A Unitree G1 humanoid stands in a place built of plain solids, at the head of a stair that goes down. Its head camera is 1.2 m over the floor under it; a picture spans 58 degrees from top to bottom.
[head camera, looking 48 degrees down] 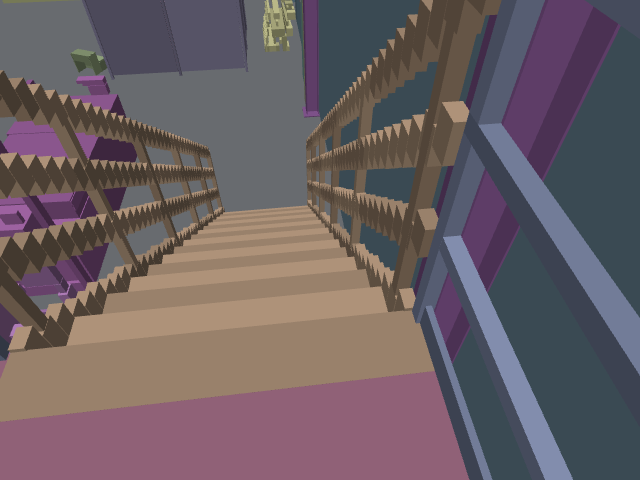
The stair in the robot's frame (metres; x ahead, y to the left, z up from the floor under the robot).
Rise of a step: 0.20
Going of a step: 0.24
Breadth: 1.27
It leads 7 degrees to the left of straight ahead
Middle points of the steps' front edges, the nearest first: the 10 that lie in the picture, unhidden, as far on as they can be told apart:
0.70 0.31 0.00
0.94 0.34 -0.20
1.18 0.37 -0.39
1.42 0.40 -0.59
1.67 0.42 -0.79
1.91 0.45 -0.98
2.15 0.48 -1.18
2.39 0.51 -1.38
2.63 0.54 -1.57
2.87 0.57 -1.77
